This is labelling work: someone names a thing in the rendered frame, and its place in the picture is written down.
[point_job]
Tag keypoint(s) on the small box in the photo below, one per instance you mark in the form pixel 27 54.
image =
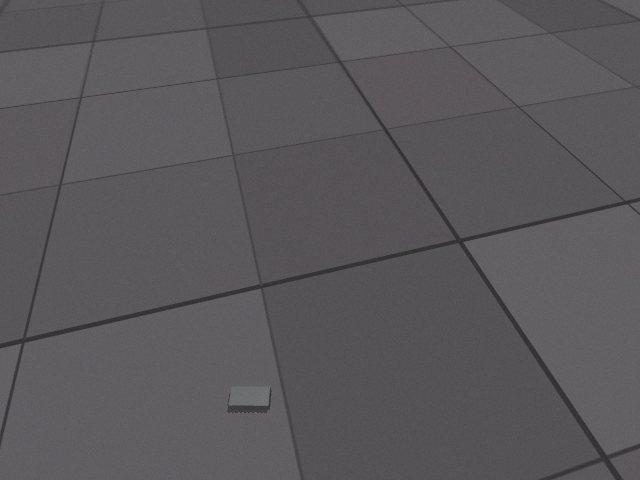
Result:
pixel 250 398

